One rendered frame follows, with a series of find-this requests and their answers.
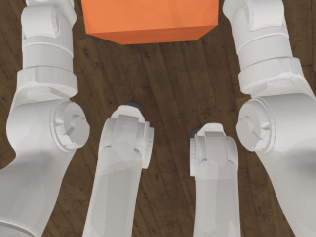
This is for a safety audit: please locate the left robot forearm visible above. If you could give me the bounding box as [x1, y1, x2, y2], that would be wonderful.
[6, 0, 78, 137]

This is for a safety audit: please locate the robot shin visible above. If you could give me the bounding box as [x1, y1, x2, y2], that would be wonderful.
[197, 122, 238, 171]
[98, 105, 145, 158]

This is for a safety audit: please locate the robot left upper arm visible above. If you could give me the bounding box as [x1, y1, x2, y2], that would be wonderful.
[0, 98, 90, 237]

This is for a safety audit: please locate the left robot shin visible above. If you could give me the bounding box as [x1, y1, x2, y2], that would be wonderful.
[98, 105, 145, 158]

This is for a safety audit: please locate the robot right upper arm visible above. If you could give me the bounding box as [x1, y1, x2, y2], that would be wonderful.
[236, 93, 316, 237]

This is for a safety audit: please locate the carton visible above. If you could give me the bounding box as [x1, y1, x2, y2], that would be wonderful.
[81, 0, 219, 45]

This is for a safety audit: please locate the right robot forearm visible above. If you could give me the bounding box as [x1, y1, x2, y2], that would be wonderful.
[222, 0, 316, 101]

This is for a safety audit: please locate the right robot shin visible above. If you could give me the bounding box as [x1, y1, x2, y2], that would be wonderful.
[197, 122, 238, 171]

